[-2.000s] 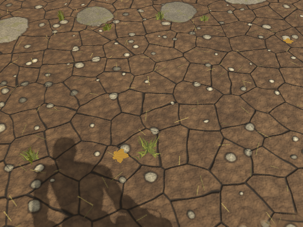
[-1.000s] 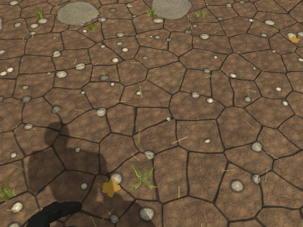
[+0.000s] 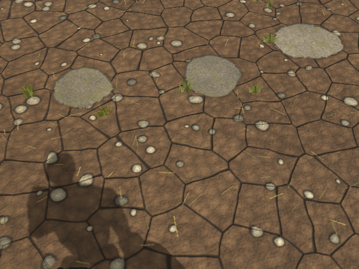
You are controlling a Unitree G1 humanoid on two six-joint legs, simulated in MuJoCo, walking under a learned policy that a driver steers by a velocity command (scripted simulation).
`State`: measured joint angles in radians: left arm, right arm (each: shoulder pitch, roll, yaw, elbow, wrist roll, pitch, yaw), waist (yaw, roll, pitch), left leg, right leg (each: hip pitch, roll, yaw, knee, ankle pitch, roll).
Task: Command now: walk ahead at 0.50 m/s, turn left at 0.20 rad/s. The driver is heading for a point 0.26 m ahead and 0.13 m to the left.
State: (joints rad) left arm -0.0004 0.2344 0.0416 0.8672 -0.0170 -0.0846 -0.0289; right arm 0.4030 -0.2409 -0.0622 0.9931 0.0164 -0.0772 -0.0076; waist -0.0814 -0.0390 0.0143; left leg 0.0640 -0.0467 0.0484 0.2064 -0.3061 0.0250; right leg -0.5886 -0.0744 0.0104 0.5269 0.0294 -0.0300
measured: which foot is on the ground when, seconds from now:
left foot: down 0.00-0.08, up 0.10-0.46, down 0.48-1.00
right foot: up 0.00-0.04, down 0.06-1.00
